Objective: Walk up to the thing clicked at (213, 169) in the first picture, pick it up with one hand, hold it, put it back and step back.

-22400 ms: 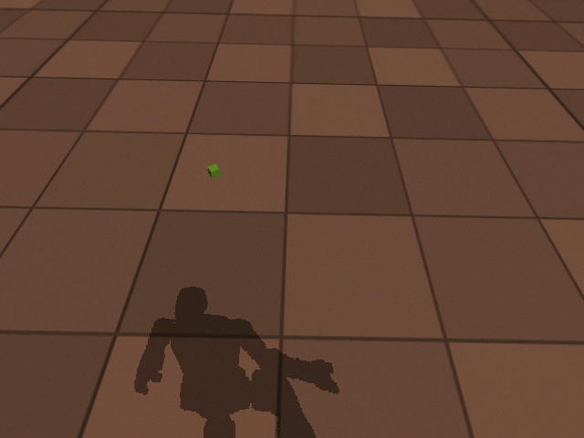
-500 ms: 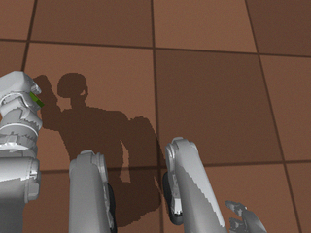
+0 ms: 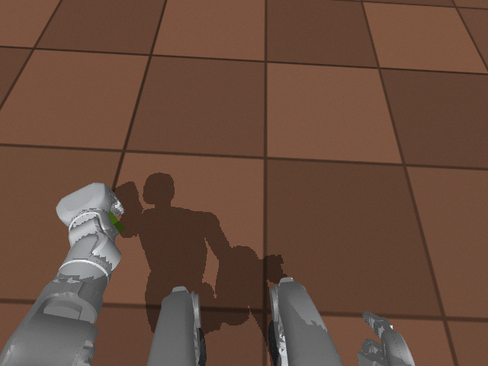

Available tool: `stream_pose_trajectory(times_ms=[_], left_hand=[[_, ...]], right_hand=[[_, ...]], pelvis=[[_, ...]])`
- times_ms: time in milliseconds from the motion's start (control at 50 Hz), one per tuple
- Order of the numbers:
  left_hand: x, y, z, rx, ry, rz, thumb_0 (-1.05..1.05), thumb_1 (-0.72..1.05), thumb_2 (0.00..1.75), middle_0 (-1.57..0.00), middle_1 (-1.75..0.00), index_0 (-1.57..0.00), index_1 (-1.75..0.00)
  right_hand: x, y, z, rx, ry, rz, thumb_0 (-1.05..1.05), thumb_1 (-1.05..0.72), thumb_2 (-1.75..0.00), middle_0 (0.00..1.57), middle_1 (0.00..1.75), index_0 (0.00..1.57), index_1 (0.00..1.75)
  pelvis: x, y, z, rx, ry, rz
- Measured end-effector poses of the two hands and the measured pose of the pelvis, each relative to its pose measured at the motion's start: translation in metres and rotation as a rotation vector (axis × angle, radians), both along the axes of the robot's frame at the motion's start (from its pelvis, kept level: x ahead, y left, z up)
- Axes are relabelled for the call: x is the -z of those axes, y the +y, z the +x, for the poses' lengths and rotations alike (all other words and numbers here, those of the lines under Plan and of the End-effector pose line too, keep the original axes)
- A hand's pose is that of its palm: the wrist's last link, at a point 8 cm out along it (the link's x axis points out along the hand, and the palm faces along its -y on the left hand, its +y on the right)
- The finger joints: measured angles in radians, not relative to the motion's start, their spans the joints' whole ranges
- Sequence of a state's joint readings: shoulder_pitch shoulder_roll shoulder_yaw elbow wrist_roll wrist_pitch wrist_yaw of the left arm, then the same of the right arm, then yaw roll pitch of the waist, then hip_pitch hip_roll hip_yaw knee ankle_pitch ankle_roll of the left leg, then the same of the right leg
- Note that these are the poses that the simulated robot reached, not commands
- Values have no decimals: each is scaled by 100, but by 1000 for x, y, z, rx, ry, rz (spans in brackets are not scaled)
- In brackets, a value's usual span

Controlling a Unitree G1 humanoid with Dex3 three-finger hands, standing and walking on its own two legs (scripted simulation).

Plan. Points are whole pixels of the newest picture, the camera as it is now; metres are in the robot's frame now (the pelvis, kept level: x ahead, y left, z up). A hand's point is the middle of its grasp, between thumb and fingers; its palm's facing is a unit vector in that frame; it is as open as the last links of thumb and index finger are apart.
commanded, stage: lift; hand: left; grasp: from above
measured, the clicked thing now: (105, 224) +0.39 +0.26 -0.13
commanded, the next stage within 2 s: hold in 0.54 s
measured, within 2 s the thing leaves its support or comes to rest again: neither
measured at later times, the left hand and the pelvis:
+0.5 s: hand (85, 198) +0.38 +0.22 +0.03, palm faces -0.40 -0.24 -0.88, open 5.9 cm; pelvis +0.05 +0.00 +0.12, yaw +1 degrees
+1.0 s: hand (66, 181) +0.38 +0.23 +0.09, palm faces -0.37 -0.24 -0.90, open 6.2 cm; pelvis +0.07 +0.00 +0.15, yaw +1 degrees
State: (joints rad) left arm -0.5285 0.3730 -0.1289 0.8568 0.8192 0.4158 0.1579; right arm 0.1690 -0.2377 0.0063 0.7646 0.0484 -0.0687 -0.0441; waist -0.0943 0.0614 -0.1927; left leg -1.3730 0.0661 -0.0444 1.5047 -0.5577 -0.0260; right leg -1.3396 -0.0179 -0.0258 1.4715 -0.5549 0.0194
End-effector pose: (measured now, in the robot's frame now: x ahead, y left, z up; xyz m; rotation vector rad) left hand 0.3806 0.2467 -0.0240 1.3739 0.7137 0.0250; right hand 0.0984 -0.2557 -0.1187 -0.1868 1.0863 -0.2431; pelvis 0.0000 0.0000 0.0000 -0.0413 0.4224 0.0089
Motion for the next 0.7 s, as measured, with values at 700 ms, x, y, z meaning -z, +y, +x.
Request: stream_pose_trajectory(times_ms=[700], left_hand=[[-139,-16,1,-10,10,-15,-8,46,20,-88,-26,-107,-29]], right_hand=[[-138,2,44,-1,-40,24,1,-88,-89,20,30,20,30]], pelvis=[[-139,1,64,-10,-244,36]])
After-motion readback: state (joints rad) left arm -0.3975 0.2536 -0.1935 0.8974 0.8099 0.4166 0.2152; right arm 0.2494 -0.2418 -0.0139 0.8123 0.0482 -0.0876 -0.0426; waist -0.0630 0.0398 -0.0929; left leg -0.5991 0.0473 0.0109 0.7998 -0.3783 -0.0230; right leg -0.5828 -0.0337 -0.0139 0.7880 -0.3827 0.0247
